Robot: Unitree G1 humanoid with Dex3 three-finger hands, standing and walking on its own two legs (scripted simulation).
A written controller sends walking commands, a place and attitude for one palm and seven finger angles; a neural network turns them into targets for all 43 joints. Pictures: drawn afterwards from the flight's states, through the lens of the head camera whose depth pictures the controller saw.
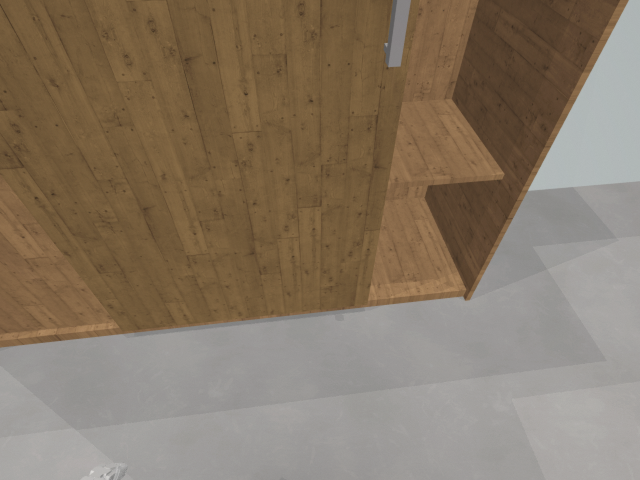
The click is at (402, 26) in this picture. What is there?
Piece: wardrobe's sliding door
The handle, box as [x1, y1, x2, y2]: [384, 0, 410, 66]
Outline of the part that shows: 410,0 393,0 388,42 384,43 384,51 386,53 385,61 388,66 400,66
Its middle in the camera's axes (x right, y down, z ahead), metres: +0.13 -0.39 +0.64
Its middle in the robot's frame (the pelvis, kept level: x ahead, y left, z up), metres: +0.77 -0.08 +0.26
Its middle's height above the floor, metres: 1.03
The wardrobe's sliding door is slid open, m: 0.38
